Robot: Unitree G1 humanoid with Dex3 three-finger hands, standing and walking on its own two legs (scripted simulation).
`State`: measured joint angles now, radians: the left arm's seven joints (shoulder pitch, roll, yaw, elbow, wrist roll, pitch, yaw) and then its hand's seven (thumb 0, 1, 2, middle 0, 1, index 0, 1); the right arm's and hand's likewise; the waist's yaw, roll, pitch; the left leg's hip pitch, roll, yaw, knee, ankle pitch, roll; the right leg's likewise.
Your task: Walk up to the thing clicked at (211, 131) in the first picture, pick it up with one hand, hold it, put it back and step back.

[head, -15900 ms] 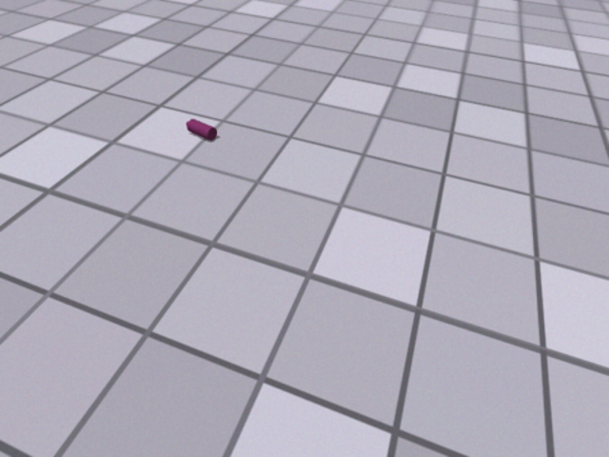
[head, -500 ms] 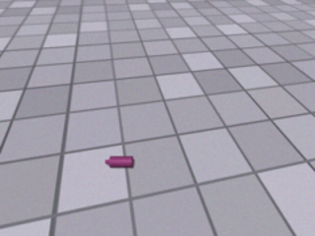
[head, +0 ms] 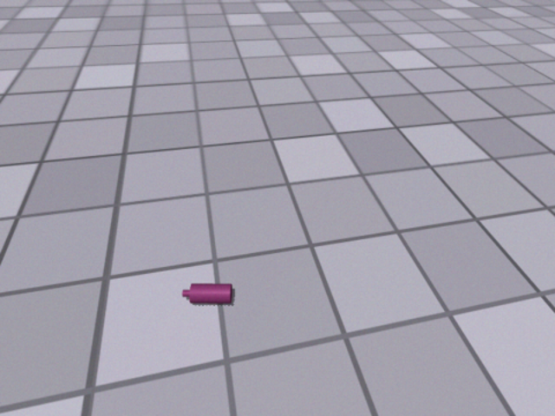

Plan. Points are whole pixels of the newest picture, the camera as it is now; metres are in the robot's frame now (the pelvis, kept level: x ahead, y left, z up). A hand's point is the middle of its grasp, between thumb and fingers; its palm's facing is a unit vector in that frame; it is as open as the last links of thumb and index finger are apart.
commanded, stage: walk up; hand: left
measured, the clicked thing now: (207, 293) +0.77 +0.25 -0.74
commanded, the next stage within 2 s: none
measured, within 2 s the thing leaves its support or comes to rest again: neither
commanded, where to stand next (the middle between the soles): +0.38 +0.00 m, yaw -1 degrees
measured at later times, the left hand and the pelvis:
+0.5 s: hand (96, 396) +0.22 +0.30 -0.16, palm faces -0.11 -0.94 -0.33, open 7.4 cm; pelvis +0.14 +0.03 -0.01, yaw -2 degrees
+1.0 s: hand (131, 319) +0.37 +0.28 -0.17, palm faces -0.03 -0.94 -0.34, open 7.4 cm; pelvis +0.29 +0.02 -0.03, yaw -1 degrees
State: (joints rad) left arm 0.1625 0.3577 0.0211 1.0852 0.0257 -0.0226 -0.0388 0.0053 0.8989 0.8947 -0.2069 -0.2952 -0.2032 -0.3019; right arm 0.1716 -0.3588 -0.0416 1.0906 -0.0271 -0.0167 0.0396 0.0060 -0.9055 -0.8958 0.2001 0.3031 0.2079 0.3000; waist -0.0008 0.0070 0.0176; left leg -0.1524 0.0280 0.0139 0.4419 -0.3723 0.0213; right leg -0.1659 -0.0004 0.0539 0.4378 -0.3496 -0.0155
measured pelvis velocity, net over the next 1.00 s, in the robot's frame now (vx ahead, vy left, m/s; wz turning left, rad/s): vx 0.29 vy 0.02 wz -0.02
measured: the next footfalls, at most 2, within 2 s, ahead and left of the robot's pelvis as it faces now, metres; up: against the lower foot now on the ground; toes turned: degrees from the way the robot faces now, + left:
right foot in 0.58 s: +0.34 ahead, -0.09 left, +0.00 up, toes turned -3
left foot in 1.00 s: +0.41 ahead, +0.14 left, +0.00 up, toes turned -3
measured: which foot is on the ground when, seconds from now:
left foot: down 0.00-0.62, up 0.64-0.98, down 1.00-1.00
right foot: down 0.00-0.20, up 0.22-0.56, down 0.58-1.00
